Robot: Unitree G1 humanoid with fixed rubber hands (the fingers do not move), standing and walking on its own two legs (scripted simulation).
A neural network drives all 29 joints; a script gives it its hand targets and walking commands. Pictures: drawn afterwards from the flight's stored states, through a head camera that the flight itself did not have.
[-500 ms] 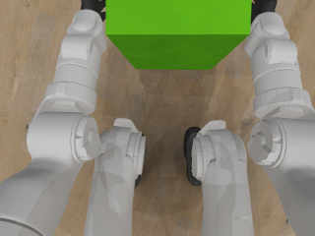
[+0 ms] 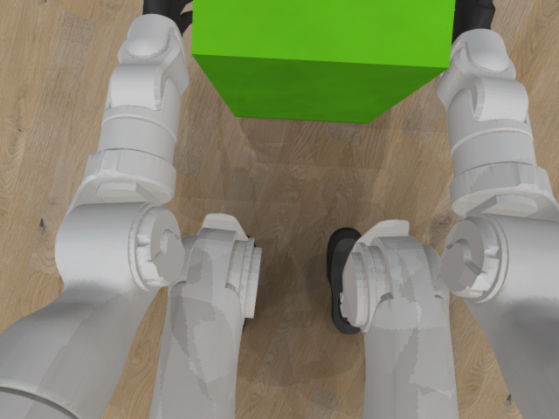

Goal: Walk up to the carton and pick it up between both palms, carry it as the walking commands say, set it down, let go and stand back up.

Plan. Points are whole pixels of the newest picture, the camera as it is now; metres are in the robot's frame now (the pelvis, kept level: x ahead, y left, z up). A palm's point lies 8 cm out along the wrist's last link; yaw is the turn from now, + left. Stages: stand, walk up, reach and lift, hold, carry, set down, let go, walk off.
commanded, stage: set down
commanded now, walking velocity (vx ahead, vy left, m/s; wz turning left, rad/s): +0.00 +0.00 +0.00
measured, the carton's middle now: (311, 33) +0.55 -0.01 -0.22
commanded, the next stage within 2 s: none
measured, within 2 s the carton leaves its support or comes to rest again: rests again in 0.80 s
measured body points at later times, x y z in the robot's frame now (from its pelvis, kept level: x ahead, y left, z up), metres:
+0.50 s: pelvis +0.00 +0.00 +0.00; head +0.35 +0.01 +0.28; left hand +0.55 +0.16 -0.15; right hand +0.55 -0.17 -0.15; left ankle +0.10 +0.11 -0.34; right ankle +0.12 -0.11 -0.34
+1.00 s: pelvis +0.00 +0.00 +0.01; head +0.36 +0.00 +0.27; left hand +0.55 +0.18 -0.16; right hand +0.54 -0.19 -0.17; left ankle +0.10 +0.11 -0.34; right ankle +0.12 -0.11 -0.34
